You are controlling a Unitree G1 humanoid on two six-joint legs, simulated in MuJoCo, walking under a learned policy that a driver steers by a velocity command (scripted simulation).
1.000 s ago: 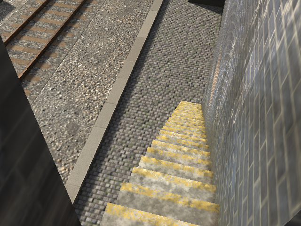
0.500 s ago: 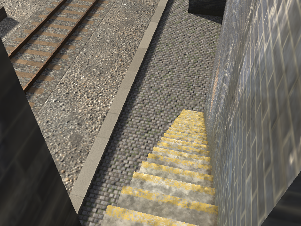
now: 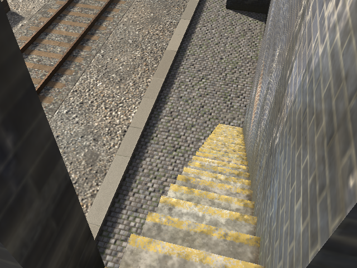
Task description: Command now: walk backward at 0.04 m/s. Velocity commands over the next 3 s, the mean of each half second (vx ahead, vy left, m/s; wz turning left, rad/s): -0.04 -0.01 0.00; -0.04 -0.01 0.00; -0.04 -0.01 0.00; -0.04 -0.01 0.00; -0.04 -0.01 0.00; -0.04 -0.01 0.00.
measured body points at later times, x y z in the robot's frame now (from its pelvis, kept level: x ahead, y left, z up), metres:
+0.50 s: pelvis +0.01 -0.01 +0.00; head +0.02 -0.01 +0.45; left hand -0.04 +0.18 -0.16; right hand -0.01 -0.22 -0.16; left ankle +0.03 +0.08 -0.75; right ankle +0.01 -0.14 -0.75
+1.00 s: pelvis +0.02 -0.02 +0.00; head +0.03 -0.02 +0.45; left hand -0.03 +0.17 -0.16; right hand +0.01 -0.23 -0.16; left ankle +0.03 +0.08 -0.75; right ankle +0.01 -0.14 -0.75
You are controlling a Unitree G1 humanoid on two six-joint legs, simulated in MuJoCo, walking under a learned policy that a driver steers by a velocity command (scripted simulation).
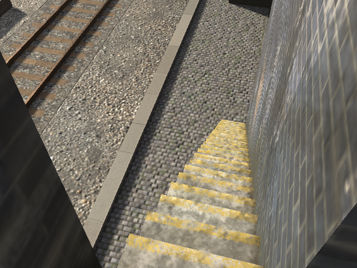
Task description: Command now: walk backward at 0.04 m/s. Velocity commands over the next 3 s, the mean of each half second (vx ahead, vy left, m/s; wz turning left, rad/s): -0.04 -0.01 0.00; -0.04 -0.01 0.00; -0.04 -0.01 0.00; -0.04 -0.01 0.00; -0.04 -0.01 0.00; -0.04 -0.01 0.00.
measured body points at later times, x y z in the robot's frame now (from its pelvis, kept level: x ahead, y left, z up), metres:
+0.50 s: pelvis +0.00 +0.00 +0.00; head +0.02 +0.00 +0.45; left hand -0.05 +0.19 -0.16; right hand -0.01 -0.21 -0.16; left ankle +0.01 +0.10 -0.75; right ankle +0.00 -0.12 -0.75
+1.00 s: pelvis +0.01 -0.01 +0.00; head +0.02 -0.01 +0.45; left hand -0.05 +0.19 -0.16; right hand -0.02 -0.22 -0.16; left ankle +0.01 +0.10 -0.75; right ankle +0.00 -0.12 -0.75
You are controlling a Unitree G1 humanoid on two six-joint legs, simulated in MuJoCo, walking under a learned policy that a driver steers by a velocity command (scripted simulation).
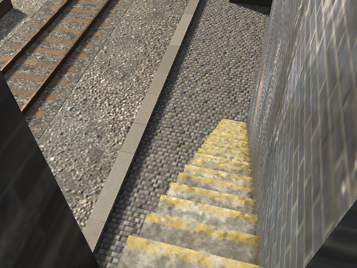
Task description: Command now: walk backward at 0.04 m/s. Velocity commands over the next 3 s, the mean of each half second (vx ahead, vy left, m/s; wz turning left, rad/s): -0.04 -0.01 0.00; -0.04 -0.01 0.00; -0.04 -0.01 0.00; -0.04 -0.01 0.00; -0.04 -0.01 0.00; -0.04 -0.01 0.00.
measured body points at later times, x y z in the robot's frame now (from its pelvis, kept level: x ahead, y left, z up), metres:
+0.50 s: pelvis +0.00 -0.01 +0.00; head +0.02 -0.01 +0.45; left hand -0.04 +0.19 -0.16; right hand -0.02 -0.22 -0.17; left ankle +0.00 +0.11 -0.75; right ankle -0.01 -0.11 -0.75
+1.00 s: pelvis +0.00 -0.01 -0.01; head +0.03 -0.02 +0.44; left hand +0.06 +0.22 -0.17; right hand +0.06 -0.24 -0.17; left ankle +0.00 +0.11 -0.75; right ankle -0.01 -0.11 -0.75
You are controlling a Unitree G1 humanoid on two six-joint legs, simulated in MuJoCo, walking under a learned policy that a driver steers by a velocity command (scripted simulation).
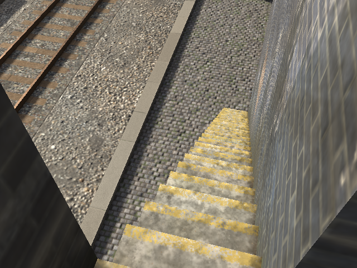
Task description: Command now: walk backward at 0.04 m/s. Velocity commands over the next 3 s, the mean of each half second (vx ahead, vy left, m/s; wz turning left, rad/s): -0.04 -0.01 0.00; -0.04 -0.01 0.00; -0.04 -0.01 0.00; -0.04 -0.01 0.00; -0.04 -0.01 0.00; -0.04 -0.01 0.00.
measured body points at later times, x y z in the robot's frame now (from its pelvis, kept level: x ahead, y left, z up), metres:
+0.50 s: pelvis +0.00 +0.00 +0.00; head +0.03 +0.00 +0.45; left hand +0.12 +0.24 -0.14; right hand +0.07 -0.25 -0.15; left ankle +0.00 +0.13 -0.73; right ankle -0.01 -0.09 -0.73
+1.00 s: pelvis +0.00 +0.00 +0.00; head +0.02 +0.00 +0.45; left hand +0.13 +0.25 -0.14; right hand +0.07 -0.25 -0.14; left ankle +0.00 +0.13 -0.73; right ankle -0.01 -0.10 -0.73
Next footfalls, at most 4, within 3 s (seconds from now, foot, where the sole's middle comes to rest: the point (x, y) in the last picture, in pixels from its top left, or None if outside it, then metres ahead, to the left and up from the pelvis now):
none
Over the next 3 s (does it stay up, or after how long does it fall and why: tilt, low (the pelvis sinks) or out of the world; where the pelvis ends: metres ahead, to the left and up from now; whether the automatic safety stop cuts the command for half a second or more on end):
stays up -0.01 0.00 0.00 its command is cut before an obstacle from the start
